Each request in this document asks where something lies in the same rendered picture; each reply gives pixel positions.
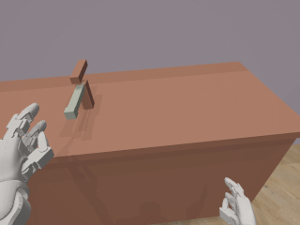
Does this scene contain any counter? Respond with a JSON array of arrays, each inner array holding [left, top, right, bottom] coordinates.
[[0, 59, 300, 225]]

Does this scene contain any robot left hand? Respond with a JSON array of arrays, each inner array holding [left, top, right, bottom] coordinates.
[[0, 102, 54, 185]]

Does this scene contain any tap lever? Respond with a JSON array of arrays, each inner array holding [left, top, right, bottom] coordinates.
[[64, 82, 85, 120]]

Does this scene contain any robot right hand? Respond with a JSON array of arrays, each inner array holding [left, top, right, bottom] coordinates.
[[219, 177, 257, 225]]

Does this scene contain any robot left forearm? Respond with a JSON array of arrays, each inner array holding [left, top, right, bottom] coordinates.
[[0, 180, 32, 225]]

